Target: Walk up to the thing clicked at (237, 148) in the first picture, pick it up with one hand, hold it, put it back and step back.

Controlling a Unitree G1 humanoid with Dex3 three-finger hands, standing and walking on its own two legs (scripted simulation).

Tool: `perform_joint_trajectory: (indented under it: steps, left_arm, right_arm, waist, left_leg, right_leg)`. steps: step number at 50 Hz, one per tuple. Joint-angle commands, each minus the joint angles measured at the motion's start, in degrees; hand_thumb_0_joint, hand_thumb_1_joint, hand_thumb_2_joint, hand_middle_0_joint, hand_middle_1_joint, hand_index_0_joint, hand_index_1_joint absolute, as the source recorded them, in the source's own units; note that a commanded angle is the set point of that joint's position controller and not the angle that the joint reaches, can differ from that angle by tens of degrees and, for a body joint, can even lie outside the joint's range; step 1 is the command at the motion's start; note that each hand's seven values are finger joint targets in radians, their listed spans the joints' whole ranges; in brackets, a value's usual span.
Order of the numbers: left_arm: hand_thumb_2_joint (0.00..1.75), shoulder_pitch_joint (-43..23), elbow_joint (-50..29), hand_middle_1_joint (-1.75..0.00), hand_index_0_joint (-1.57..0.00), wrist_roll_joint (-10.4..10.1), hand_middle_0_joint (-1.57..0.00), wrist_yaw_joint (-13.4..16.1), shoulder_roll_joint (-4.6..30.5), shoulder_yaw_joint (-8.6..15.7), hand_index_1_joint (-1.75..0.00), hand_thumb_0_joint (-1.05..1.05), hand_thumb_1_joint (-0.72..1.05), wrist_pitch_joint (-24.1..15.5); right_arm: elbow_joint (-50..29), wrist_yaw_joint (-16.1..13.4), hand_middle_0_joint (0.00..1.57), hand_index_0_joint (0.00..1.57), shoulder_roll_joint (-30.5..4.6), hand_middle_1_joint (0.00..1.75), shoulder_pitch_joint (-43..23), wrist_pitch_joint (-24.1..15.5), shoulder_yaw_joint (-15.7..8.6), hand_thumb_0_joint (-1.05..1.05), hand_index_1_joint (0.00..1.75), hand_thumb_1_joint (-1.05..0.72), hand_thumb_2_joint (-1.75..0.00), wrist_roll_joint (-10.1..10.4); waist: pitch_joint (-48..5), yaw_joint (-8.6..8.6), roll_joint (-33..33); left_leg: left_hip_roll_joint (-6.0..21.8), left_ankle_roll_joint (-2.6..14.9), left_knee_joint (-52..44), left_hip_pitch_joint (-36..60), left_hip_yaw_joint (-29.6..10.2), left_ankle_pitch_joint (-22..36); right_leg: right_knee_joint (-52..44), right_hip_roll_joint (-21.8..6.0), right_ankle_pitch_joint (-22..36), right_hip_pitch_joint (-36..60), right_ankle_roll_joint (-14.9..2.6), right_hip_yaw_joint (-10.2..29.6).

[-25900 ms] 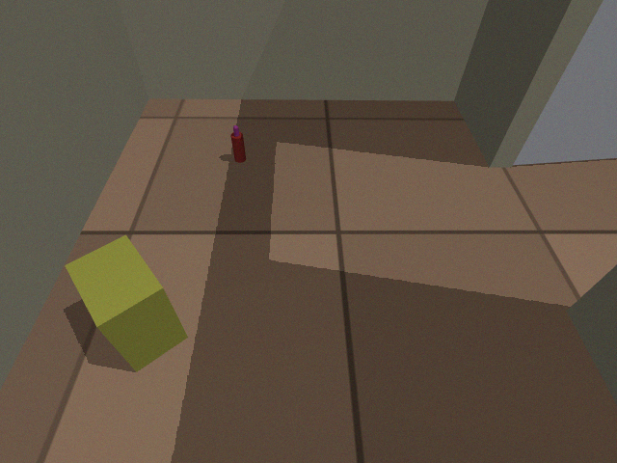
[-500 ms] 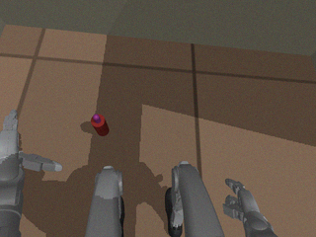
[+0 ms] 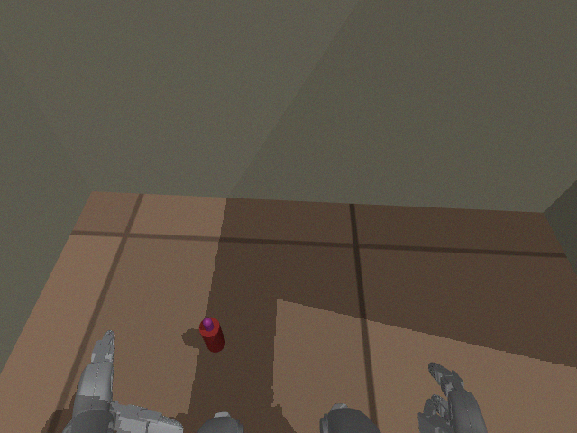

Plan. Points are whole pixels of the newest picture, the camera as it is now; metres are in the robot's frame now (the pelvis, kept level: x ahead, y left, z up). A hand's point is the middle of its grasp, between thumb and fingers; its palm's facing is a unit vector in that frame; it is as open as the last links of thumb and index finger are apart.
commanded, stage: home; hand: left
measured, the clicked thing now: (211, 332) +0.46 +0.19 -0.60
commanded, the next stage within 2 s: stand in 1.76 s
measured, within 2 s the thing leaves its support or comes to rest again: neither
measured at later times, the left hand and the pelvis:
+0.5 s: hand (138, 417) +0.17 +0.18 -0.03, palm faces +0.12 -0.95 -0.28, open 17.4 cm; pelvis +0.00 +0.00 +0.02, yaw +1 degrees
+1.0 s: hand (139, 423) +0.16 +0.18 -0.03, palm faces +0.11 -0.95 -0.28, open 17.6 cm; pelvis +0.00 +0.00 +0.02, yaw +1 degrees
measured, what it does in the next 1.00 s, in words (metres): stands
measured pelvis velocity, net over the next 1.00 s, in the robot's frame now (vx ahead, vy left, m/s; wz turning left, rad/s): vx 0.00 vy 0.00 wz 0.01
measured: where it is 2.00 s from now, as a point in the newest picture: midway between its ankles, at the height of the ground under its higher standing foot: outside the picture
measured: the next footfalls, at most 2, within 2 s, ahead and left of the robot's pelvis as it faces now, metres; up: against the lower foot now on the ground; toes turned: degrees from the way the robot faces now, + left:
none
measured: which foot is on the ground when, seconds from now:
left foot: down 0.00-1.00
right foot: down 0.00-1.00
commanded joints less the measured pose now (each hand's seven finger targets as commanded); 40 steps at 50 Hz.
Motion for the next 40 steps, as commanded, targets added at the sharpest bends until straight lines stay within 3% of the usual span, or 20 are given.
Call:
perform_joint_trajectory:
  steps: [1, 2, 3, 5, 8, 11, 13, 14, 16, 20, 22, 32, 37, 40]
  left_arm:
    - [0.06, 8.5, -11.4, -0.05, -0.05, 0.4, -0.05, 0.9, 2.7, -0.1, -0.05, 0.00, -0.54, -0.3]
    - [0.06, 4.5, -18.0, -0.06, -0.05, 0.2, -0.05, 0.9, 4.3, 0.2, -0.05, 0.00, -0.54, -0.6]
    - [0.08, 6.4, -18.2, -0.06, -0.06, 0.4, -0.05, 0.9, 3.9, 0.8, -0.06, 0.00, -0.51, -0.4]
    - [0.07, 4.9, -23.9, -0.06, -0.05, 0.4, -0.05, 0.9, 6.7, 2.7, -0.06, 0.00, -0.52, -0.5]
    - [0.06, 9.7, -20.3, -0.05, -0.05, 0.5, -0.05, 0.1, 2.9, 0.0, -0.05, 0.00, -0.54, 0.1]
    - [0.07, 4.9, -25.1, -0.06, -0.05, 0.8, -0.05, 0.1, 5.7, 2.2, -0.06, 0.00, -0.52, -0.7]
    - [0.06, 8.2, -19.6, -0.05, -0.05, 0.9, -0.05, -0.5, 3.0, 0.7, -0.05, 0.00, -0.54, -0.3]
    - [0.06, 5.1, -24.5, -0.05, -0.05, 0.8, -0.05, -0.4, 3.6, 0.5, -0.05, 0.00, -0.54, -0.8]
    - [0.06, 7.5, -23.1, -0.05, -0.05, 1.0, -0.05, -0.3, 3.9, 1.5, -0.05, 0.00, -0.54, -0.6]
    - [0.06, 8.1, -21.9, -0.05, -0.05, 1.0, -0.05, -0.4, 3.0, 0.7, -0.05, 0.00, -0.54, -0.1]
    - [0.06, 7.9, -22.1, -0.05, -0.05, 1.0, -0.05, -0.4, 3.9, 1.8, -0.05, 0.00, -0.54, -0.1]
    - [0.05, 9.4, -20.7, -0.05, -0.05, 1.1, -0.05, -0.8, 3.4, 1.4, -0.05, 0.00, -0.55, -0.4]
    - [0.03, 8.5, -21.3, -0.05, -0.05, 1.0, -0.05, -0.9, 3.8, 1.7, -0.05, 0.00, -0.60, -0.5]
    - [0.03, 7.8, -22.9, -0.05, -0.05, 1.0, -0.05, -1.0, 4.1, 1.7, -0.05, 0.00, -0.59, -0.7]
  right_arm:
    - [-9.8, -1.8, 0.20, 0.20, -6.2, 0.30, -4.0, -4.6, -2.2, 0.00, 0.30, -0.90, -0.90, -0.6]
    - [-10.1, -1.9, 0.20, 0.20, -6.3, 0.30, -4.2, -4.8, -2.2, 0.00, 0.30, -0.90, -0.90, -0.7]
    - [-10.8, -2.1, 0.20, 0.20, -6.4, 0.30, -4.1, -5.2, -2.5, 0.00, 0.30, -0.90, -0.90, -0.8]
    - [-10.9, -2.2, 0.20, 0.20, -6.6, 0.30, -3.9, -5.7, -2.7, 0.00, 0.30, -0.90, -0.90, -1.0]
    - [-10.8, -2.4, 0.20, 0.20, -6.1, 0.30, -3.6, -6.9, -2.4, 0.00, 0.30, -0.90, -0.90, -1.4]
    - [-11.1, -2.4, 0.20, 0.20, -6.5, 0.30, -3.7, -7.7, -2.8, 0.00, 0.30, -0.90, -0.90, -1.6]
    - [-10.7, -2.2, 0.20, 0.20, -6.3, 0.30, -3.6, -8.2, -2.4, 0.00, 0.30, -0.90, -0.90, -1.8]
    - [-11.3, -2.3, 0.20, 0.20, -6.5, 0.30, -4.0, -8.6, -2.7, 0.00, 0.30, -0.90, -0.90, -1.9]
    - [-10.8, -2.3, 0.20, 0.20, -6.2, 0.30, -3.9, -9.1, -2.5, 0.00, 0.30, -0.90, -0.90, -2.0]
    - [-10.6, -2.1, 0.20, 0.20, -6.6, 0.30, -3.7, -9.6, -2.6, 0.00, 0.30, -0.90, -0.90, -2.2]
    - [-10.6, -2.0, 0.20, 0.20, -6.3, 0.30, -4.2, -9.6, -2.4, 0.00, 0.30, -0.90, -0.90, -2.1]
    - [-10.2, -1.9, 0.20, 0.20, -6.3, 0.30, -3.5, -9.8, -2.5, 0.00, 0.30, -0.90, -0.90, -2.3]
    - [-10.8, -1.9, 0.20, 0.20, -6.5, 0.30, -4.4, -10.3, -2.6, 0.00, 0.30, -0.90, -0.90, -2.1]
    - [-10.9, -2.0, 0.20, 0.20, -6.3, 0.30, -4.0, -10.4, -2.5, 0.00, 0.30, -0.90, -0.90, -2.2]
  waist:
    - [-5.3, 0.77, -1.5]
    - [-3.9, 0.67, -1.0]
    - [-4.3, 0.79, -0.5]
    - [-4.4, 1.30, -0.2]
    - [-1.6, 0.28, -1.8]
    - [-2.4, 0.57, -0.5]
    - [-0.5, 0.03, -2.3]
    - [-2.1, 0.20, -0.8]
    - [-4.3, 1.31, 0.2]
    - [-4.1, 0.60, -0.1]
    - [-3.2, 1.27, -0.1]
    - [-2.9, 1.27, -1.0]
    - [-0.9, 1.53, -0.7]
    - [-3.1, 1.29, -1.0]
  left_leg:
    - [-2.3, 1.68, -13.1, 8.3, 1.1, 9.7]
    - [-2.3, 1.73, -14.0, 8.3, 0.8, 8.1]
    - [-2.2, 1.60, -14.6, 9.5, 0.9, 8.6]
    - [-2.2, 1.54, -15.5, 10.6, 1.1, 8.9]
    - [-2.2, 1.56, -15.5, 10.9, 1.2, 10.2]
    - [-2.3, 1.48, -15.8, 11.9, 1.3, 10.0]
    - [-2.3, 1.48, -16.1, 11.8, 1.0, 9.3]
    - [-2.5, 1.48, -15.9, 12.4, 1.2, 9.4]
    - [-2.5, 1.17, -16.0, 13.9, 0.9, 12.2]
    - [-2.4, 1.03, -15.8, 14.4, 0.6, 14.0]
    - [-2.6, 1.13, -15.8, 13.4, 1.0, 12.5]
    - [-2.6, 1.23, -16.0, 13.1, 1.2, 12.3]
    - [-2.5, 1.32, -17.3, 11.6, 0.7, 7.5]
    - [-2.6, 1.38, -16.1, 12.7, 1.2, 10.1]
  right_leg:
    - [-12.6, 1.7, 8.4, 10.8, -0.91, -0.2]
    - [-13.2, 1.7, 7.0, 10.3, -0.89, -0.5]
    - [-13.3, 1.9, 7.3, 10.8, -0.98, -0.6]
    - [-14.0, 1.9, 7.2, 11.8, -0.93, -0.8]
    - [-14.4, 2.0, 8.4, 11.7, -0.76, -1.0]
    - [-14.5, 1.8, 8.3, 12.1, -0.75, -0.7]
    - [-14.7, 1.9, 7.6, 11.6, -0.74, -0.8]
    - [-14.9, 1.6, 7.8, 12.4, -0.74, -0.5]
    - [-14.2, 1.7, 10.0, 14.0, -0.94, -0.8]
    - [-14.2, 1.9, 11.7, 14.1, -0.97, -1.0]
    - [-15.0, 1.8, 10.4, 14.1, -0.91, -0.8]
    - [-15.1, 1.8, 10.2, 14.4, -0.91, -0.8]
    - [-15.7, 1.9, 6.0, 13.3, -0.97, -1.2]
    - [-15.8, 1.7, 8.3, 14.1, -0.82, -0.7]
